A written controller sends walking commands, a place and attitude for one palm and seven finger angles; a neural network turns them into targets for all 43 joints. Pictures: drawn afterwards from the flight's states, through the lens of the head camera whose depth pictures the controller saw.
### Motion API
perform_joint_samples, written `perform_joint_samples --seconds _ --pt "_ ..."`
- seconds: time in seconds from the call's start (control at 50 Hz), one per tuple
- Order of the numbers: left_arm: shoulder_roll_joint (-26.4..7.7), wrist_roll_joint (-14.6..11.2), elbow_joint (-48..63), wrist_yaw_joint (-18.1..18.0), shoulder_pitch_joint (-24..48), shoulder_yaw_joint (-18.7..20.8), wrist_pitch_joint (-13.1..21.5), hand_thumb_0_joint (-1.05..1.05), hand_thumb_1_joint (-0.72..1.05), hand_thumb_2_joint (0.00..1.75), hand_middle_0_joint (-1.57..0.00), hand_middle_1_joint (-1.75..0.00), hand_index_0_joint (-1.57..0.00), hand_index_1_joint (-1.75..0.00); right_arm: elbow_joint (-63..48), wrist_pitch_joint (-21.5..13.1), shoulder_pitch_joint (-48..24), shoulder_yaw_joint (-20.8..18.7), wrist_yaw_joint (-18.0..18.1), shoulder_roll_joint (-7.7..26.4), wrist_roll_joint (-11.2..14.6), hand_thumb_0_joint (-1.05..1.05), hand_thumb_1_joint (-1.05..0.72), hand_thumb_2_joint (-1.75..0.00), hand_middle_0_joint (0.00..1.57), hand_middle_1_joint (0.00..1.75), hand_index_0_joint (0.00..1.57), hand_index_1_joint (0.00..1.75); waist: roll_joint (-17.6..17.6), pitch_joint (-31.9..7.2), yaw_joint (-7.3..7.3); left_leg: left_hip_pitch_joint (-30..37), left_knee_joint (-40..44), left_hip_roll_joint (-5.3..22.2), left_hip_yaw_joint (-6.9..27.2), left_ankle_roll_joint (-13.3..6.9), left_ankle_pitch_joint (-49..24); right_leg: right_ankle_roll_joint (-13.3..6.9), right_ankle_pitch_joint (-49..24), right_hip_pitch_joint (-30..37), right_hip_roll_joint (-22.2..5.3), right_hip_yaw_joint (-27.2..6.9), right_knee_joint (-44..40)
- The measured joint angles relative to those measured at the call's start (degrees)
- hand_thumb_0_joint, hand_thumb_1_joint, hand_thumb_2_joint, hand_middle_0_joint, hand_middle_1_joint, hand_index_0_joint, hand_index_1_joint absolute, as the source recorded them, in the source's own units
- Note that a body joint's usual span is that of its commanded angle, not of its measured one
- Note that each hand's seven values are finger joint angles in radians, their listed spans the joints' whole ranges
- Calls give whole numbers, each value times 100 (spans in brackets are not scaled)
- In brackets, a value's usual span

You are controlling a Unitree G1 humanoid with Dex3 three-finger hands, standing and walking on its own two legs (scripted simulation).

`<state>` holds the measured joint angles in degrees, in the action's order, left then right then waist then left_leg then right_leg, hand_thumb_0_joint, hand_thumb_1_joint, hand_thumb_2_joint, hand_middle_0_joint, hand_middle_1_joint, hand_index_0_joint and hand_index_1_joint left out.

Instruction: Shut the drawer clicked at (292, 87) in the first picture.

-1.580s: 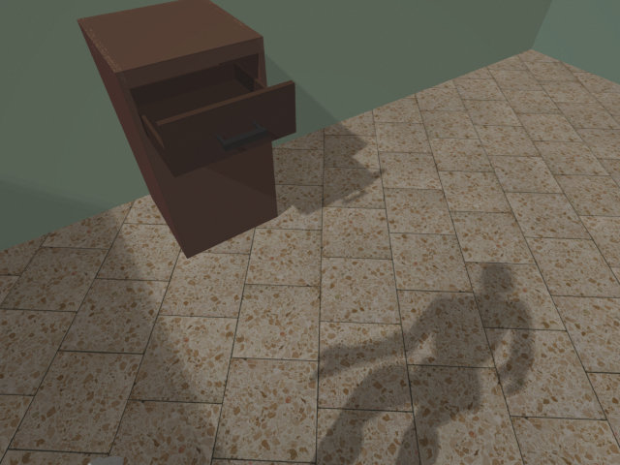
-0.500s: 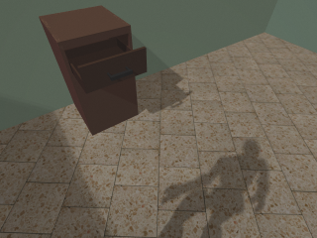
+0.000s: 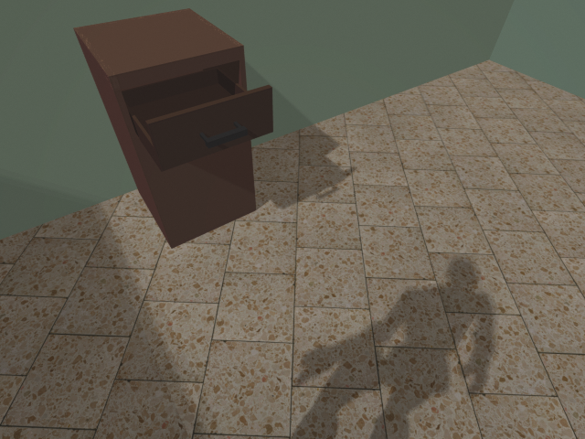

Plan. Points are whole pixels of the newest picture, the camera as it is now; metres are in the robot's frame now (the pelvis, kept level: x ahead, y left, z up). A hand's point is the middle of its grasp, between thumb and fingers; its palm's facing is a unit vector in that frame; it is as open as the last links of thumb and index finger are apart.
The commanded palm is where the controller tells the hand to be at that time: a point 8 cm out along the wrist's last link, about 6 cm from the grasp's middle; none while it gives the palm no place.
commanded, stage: walk to a spot facing it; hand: left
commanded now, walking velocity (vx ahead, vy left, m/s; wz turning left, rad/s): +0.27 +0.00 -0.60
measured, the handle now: (223, 133) +0.94 +0.26 -0.12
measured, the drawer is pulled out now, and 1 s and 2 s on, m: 0.22 0.22 0.22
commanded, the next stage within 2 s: turn to face it in 1.68 s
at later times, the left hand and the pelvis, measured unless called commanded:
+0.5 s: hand out of the picture +0.09 +0.13 -0.17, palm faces -0.16 -0.97 -0.19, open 7.4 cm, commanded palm none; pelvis +0.08 -0.05 -0.01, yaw -14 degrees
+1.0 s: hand (234, 296) +0.43 +0.15 -0.18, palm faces -0.43 -0.88 -0.20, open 7.4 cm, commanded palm none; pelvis +0.29 -0.02 -0.01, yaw -32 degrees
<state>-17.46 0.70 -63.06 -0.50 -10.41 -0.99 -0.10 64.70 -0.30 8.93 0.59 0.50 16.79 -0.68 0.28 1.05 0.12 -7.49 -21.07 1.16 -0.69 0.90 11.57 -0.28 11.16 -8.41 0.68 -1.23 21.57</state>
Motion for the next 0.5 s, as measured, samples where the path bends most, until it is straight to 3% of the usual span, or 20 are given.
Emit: perform_joint_samples --seconds 0.1,0.16,0.24,0.3,0.32,0.36,0.42,0.5 --pt "128 33 98 29 -249 75 -127 1 90 90 -20 -30 -20 -30 -107 64 112 -56 11 -134 -53 0 -90 -90 20 30 20 29 1 -109 -83 -112 -368 74 -191 -11 282 -21 235 -207 79 -181 397" --pt "240 58 219 115 -534 154 -203 1 91 90 -20 -30 -20 -30 -260 70 305 -122 -4 -252 -67 0 -90 -90 20 30 20 30 15 -165 -102 -180 -630 137 -371 -36 532 -92 841 -478 135 -298 963" --pt "433 73 301 222 -814 275 -258 1 91 90 -20 -30 -20 -30 -382 -38 563 -221 -6 -373 -75 0 -90 -90 20 30 20 30 -3 -89 -101 -20 -708 261 -708 21 737 -72 1423 -1007 -37 165 2127" --pt "587 83 400 287 -902 322 -183 1 91 90 -20 -30 -20 -30 -378 -58 756 -262 -4 -380 -88 0 -90 -90 20 30 20 30 -134 14 -87 36 -999 466 -852 150 1008 -70 1177 -961 -128 508 1769" --pt "603 93 468 293 -936 330 -94 1 91 90 -20 -30 -20 -30 -380 -41 829 -271 -11 -381 -74 0 -90 -90 20 30 20 30 -154 39 -90 -117 -1424 558 -870 102 1229 -159 820 -891 -121 562 1508" --pt "677 62 507 213 -936 339 73 1 91 90 -20 -30 -20 -30 -313 70 869 -292 -35 -381 -56 0 -90 -90 20 30 20 30 -238 99 -123 -714 -2864 622 -576 38 1622 -310 682 -925 -1 651 1678" --pt "807 39 512 108 -1066 315 175 1 91 90 -20 -30 -20 -30 -280 158 766 -328 -76 -397 -77 1 -91 -90 20 30 20 29 -257 87 -192 -1523 -4171 544 -324 19 1222 -404 793 -642 167 589 1289" --pt "934 62 409 80 -1314 282 233 0 91 90 -21 -30 -20 -30 -562 73 457 -383 -106 -470 -97 1 -91 -90 20 30 20 29 -141 28 -161 -2213 -4151 525 -344 133 604 -392 470 -213 251 286 455"
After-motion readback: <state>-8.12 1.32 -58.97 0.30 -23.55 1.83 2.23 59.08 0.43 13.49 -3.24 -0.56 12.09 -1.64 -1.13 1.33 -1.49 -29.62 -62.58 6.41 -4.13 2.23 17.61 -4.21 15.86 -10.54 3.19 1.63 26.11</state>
